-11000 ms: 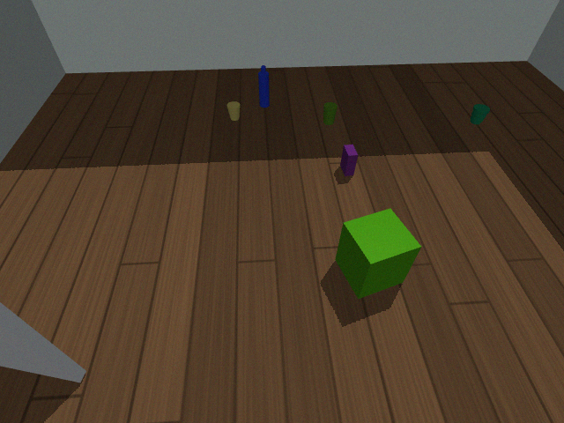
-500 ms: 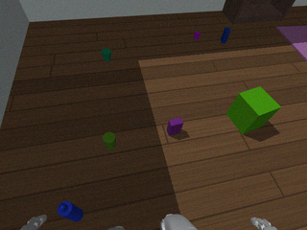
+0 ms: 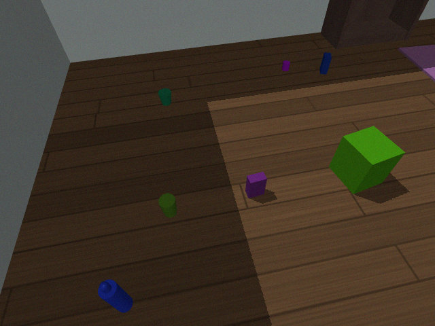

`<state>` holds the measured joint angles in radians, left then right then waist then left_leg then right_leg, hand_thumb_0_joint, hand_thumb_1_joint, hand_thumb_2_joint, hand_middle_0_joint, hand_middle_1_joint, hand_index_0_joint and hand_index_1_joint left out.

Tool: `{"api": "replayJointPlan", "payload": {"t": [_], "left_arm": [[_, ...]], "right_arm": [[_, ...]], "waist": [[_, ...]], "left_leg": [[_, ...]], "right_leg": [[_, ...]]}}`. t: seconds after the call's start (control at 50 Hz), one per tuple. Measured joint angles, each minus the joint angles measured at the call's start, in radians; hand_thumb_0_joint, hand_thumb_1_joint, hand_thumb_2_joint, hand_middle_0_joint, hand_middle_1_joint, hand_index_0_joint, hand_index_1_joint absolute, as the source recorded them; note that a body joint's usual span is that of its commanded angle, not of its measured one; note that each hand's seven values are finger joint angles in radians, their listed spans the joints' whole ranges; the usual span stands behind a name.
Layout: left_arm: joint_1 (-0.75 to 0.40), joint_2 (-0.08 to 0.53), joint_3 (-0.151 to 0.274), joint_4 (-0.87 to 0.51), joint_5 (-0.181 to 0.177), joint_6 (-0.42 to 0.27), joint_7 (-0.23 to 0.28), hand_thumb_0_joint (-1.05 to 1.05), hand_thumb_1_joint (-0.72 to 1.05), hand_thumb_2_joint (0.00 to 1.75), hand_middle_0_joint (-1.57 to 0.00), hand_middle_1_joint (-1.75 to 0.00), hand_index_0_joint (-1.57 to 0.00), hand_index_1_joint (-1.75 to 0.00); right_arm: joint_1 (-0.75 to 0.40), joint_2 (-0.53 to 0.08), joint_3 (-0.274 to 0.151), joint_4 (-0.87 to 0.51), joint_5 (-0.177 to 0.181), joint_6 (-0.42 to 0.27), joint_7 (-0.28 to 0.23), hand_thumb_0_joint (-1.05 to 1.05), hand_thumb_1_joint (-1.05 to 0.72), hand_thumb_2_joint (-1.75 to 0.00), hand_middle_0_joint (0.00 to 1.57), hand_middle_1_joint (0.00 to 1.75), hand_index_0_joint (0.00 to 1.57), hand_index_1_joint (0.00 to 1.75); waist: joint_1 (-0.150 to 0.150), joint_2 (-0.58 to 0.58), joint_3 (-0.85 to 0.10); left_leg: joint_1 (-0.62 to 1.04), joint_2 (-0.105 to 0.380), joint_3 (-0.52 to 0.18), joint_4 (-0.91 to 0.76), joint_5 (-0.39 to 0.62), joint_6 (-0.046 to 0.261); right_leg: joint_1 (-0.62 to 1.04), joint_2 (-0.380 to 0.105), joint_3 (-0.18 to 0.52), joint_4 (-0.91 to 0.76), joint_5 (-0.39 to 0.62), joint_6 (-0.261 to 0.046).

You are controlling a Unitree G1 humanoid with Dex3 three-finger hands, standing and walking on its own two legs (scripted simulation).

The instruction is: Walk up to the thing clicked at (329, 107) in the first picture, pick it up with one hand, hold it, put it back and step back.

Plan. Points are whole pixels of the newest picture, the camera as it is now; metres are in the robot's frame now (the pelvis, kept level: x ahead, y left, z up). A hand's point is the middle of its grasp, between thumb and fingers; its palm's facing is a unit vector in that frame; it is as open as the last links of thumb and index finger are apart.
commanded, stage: walk up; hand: left
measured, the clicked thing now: (168, 206) +0.78 +0.27 -0.70
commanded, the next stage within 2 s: stand in 0.88 s
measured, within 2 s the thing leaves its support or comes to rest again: neither
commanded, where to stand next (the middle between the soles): +0.40 +0.01 m, yaw +2 degrees
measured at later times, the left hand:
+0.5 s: hand out of the picture +0.08 +0.29 -0.14, palm faces +0.01 -0.93 -0.37, open 7.4 cm
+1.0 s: hand out of the picture +0.11 +0.29 -0.14, palm faces -0.02 -0.93 -0.36, open 7.4 cm
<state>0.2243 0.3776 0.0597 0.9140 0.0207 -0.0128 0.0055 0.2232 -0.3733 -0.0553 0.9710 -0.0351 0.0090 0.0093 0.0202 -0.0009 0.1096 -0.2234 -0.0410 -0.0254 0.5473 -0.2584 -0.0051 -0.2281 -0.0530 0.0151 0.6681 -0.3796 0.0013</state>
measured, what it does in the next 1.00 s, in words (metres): stands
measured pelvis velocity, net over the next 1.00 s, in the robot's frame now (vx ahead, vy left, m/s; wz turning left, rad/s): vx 0.02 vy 0.03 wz -0.01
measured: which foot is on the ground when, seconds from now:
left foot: down 0.00-1.00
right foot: down 0.00-1.00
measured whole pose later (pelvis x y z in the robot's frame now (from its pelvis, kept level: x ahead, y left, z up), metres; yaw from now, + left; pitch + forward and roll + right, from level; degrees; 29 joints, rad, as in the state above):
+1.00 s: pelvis +0.02 +0.03 +0.02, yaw -1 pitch -3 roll +0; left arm 0.09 0.36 0.01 1.10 0.01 -0.02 0.01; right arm 0.05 -0.34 -0.02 1.09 -0.01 -0.01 0.01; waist 0.01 0.00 0.08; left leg -0.15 -0.02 0.01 0.39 -0.20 0.02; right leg -0.08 -0.03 0.03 0.38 -0.25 0.03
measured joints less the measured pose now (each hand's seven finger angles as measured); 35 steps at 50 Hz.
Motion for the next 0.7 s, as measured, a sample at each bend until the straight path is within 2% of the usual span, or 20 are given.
{"api": "replayJointPlan", "payload": {"t": [0.06, 0.08, 0.12, 0.14, 0.2, 0.24, 0.28, 0.3, 0.32, 0.38, 0.42, 0.46, 0.5, 0.7], "left_arm": [[-0.015, 0.004, -0.004, 0.023, -0.009, 0.011, 0.001, 0.0, 0.9, 0.89, -0.2, -0.3, -0.21, -0.3], [-0.018, 0.006, -0.004, 0.029, -0.01, 0.009, 0.001, 0.0, 0.9, 0.89, -0.2, -0.3, -0.21, -0.3], [-0.024, 0.001, -0.005, 0.042, -0.007, -0.004, 0.0, 0.0, 0.9, 0.89, -0.2, -0.3, -0.21, -0.3], [-0.024, -0.005, -0.007, 0.046, -0.002, -0.014, 0.0, 0.0, 0.9, 0.89, -0.2, -0.3, -0.21, -0.3], [-0.023, -0.017, -0.014, 0.051, 0.01, -0.03, -0.005, 0.0, 0.9, 0.89, -0.2, -0.3, -0.21, -0.3], [-0.027, -0.028, -0.018, 0.053, 0.012, -0.034, -0.003, 0.0, 0.9, 0.89, -0.2, -0.3, -0.21, -0.3], [-0.031, -0.032, -0.023, 0.057, 0.01, -0.035, -0.003, 0.0, 0.9, 0.89, -0.21, -0.3, -0.21, -0.3], [-0.036, -0.03, -0.024, 0.06, 0.007, -0.031, -0.004, 0.0, 0.9, 0.89, -0.21, -0.3, -0.21, -0.3], [-0.039, -0.026, -0.024, 0.063, 0.002, -0.025, -0.004, 0.0, 0.9, 0.89, -0.21, -0.3, -0.21, -0.3], [-0.047, -0.014, -0.022, 0.08, -0.011, -0.009, -0.003, 0.0, 0.9, 0.89, -0.2, -0.3, -0.21, -0.3], [-0.053, -0.005, -0.021, 0.093, -0.012, -0.007, -0.001, 0.0, 0.9, 0.89, -0.2, -0.3, -0.21, -0.3], [-0.054, -0.001, -0.022, 0.103, -0.011, -0.017, 0.0, 0.0, 0.9, 0.89, -0.2, -0.3, -0.21, -0.3], [-0.052, -0.001, -0.025, 0.114, -0.007, -0.025, 0.0, 0.0, 0.9, 0.89, -0.2, -0.3, -0.21, -0.3], [-0.084, -0.006, -0.038, 0.146, -0.01, -0.019, 0.003, 0.0, 0.9, 0.89, -0.2, -0.3, -0.21, -0.3]], "right_arm": [[-0.007, 0.016, 0.005, -0.011, 0.0, -0.012, 0.011, 0.01, -0.91, -0.9, 0.2, 0.3, 0.21, 0.3], [-0.011, 0.021, 0.008, -0.014, 0.0, -0.012, 0.012, 0.01, -0.91, -0.9, 0.2, 0.3, 0.21, 0.3], [-0.021, 0.023, 0.014, -0.014, 0.004, -0.008, 0.013, 0.01, -0.91, -0.9, 0.21, 0.3, 0.21, 0.3], [-0.026, 0.022, 0.015, -0.012, 0.009, -0.004, 0.013, 0.01, -0.9, -0.9, 0.21, 0.3, 0.21, 0.3], [-0.038, 0.014, 0.014, -0.007, 0.013, 0.003, 0.008, 0.01, -0.91, -0.9, 0.21, 0.3, 0.21, 0.3], [-0.043, 0.002, 0.009, -0.006, 0.014, -0.001, 0.008, 0.01, -0.91, -0.9, 0.21, 0.3, 0.21, 0.3], [-0.047, -0.007, 0.005, -0.003, 0.013, -0.013, 0.008, 0.01, -0.91, -0.9, 0.2, 0.3, 0.21, 0.3], [-0.05, -0.008, 0.002, -0.001, 0.01, -0.019, 0.008, 0.01, -0.91, -0.9, 0.2, 0.3, 0.21, 0.3], [-0.053, -0.006, -0.001, 0.002, 0.004, -0.024, 0.007, 0.01, -0.91, -0.9, 0.2, 0.3, 0.2, 0.3], [-0.062, 0.007, 0.002, 0.007, 0.001, -0.028, 0.009, 0.01, -0.91, -0.9, 0.2, 0.3, 0.2, 0.3], [-0.069, 0.017, 0.008, 0.012, 0.002, -0.025, 0.01, 0.01, -0.91, -0.9, 0.2, 0.3, 0.2, 0.3], [-0.08, 0.023, 0.015, 0.02, 0.007, -0.018, 0.009, 0.01, -0.91, -0.9, 0.2, 0.3, 0.21, 0.3], [-0.092, 0.028, 0.019, 0.028, 0.014, -0.013, 0.008, 0.01, -0.91, -0.9, 0.2, 0.3, 0.21, 0.3], [-0.144, 0.031, 0.02, 0.065, 0.019, -0.015, 0.007, 0.01, -0.91, -0.9, 0.2, 0.3, 0.21, 0.3]], "waist": [[-0.005, 0.0, -0.016], [-0.006, 0.0, -0.022], [-0.012, 0.015, -0.027], [-0.014, 0.026, -0.033], [-0.008, 0.03, -0.049], [-0.005, 0.031, -0.046], [-0.007, 0.03, -0.042], [-0.008, 0.023, -0.037], [-0.006, 0.012, -0.033], [-0.001, -0.006, -0.035], [-0.004, -0.008, -0.033], [-0.003, -0.003, -0.031], [-0.005, 0.006, -0.032], [-0.003, 0.009, -0.028]], "left_leg": [[-0.01, 0.013, 0.001, 0.015, -0.017, 0.009], [-0.01, 0.02, 0.001, 0.018, -0.021, 0.009], [-0.012, 0.039, -0.011, 0.034, -0.029, -0.003], [-0.019, 0.047, -0.021, 0.05, -0.036, -0.002], [-0.053, 0.022, -0.042, 0.141, -0.169, 0.008], [-0.061, 0.018, -0.032, 0.157, -0.195, 0.012], [-0.04, 0.027, -0.011, 0.066, -0.125, 0.017], [-0.026, 0.024, -0.003, 0.023, -0.025, 0.016], [-0.019, 0.016, 0.007, 0.005, 0.026, 0.016], [-0.018, 0.013, 0.023, 0.006, 0.004, 0.024], [-0.015, 0.021, 0.021, 0.004, -0.004, 0.023], [-0.012, 0.033, 0.02, 0.004, -0.008, 0.019], [-0.009, 0.042, 0.017, 0.002, -0.01, 0.015], [0.028, 0.03, 0.027, -0.047, 0.003, 0.024]], "right_leg": [[-0.014, 0.027, 0.004, 0.033, -0.104, -0.017], [-0.006, 0.034, -0.003, 0.012, -0.107, -0.022], [0.026, 0.052, -0.019, -0.063, 0.032, -0.021], [0.035, 0.061, -0.028, -0.082, 0.065, -0.019], [0.039, 0.055, -0.033, -0.083, 0.044, -0.021], [0.047, 0.042, -0.034, -0.092, 0.043, -0.014], [0.051, 0.029, -0.038, -0.094, 0.041, 0.001], [0.05, 0.019, -0.037, -0.084, 0.034, 0.009], [0.046, 0.008, -0.029, -0.072, 0.028, 0.015], [0.031, 0.016, -0.003, -0.05, -0.042, -0.003], [0.043, 0.029, 0.002, -0.077, -0.019, -0.011], [0.065, 0.037, -0.002, -0.134, 0.069, 0.007], [0.08, 0.046, -0.006, -0.161, 0.073, 0.015], [0.108, 0.032, 0.004, -0.194, 0.075, 0.023]]}}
